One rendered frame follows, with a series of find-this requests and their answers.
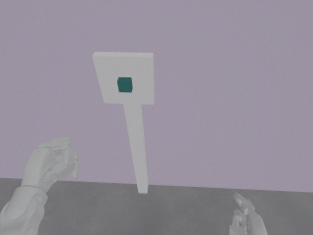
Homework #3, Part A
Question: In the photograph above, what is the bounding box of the left robot hand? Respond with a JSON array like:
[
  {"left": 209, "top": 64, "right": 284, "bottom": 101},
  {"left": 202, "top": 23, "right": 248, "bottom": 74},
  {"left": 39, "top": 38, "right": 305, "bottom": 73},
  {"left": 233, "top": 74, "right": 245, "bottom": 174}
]
[{"left": 21, "top": 137, "right": 79, "bottom": 194}]

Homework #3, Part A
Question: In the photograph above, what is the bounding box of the button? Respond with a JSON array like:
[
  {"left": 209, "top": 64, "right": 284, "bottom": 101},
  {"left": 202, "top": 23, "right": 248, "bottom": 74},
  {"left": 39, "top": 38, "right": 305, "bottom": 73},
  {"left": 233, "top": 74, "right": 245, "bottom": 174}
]
[{"left": 117, "top": 77, "right": 133, "bottom": 93}]

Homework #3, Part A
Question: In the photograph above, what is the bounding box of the robot left forearm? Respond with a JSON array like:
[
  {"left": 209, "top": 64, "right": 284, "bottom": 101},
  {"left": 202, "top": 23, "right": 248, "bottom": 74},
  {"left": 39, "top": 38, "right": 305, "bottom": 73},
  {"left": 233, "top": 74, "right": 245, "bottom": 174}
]
[{"left": 0, "top": 185, "right": 48, "bottom": 235}]

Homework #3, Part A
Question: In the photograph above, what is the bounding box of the panel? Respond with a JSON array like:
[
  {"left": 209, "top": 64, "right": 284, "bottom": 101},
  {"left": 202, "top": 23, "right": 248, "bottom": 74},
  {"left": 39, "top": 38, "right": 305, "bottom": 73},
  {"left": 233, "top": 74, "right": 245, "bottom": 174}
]
[{"left": 92, "top": 52, "right": 155, "bottom": 194}]

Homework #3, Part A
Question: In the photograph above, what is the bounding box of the right robot hand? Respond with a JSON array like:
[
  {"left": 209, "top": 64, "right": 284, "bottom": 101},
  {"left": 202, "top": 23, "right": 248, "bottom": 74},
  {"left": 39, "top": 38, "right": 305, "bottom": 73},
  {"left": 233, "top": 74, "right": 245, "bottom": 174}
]
[{"left": 229, "top": 192, "right": 268, "bottom": 235}]

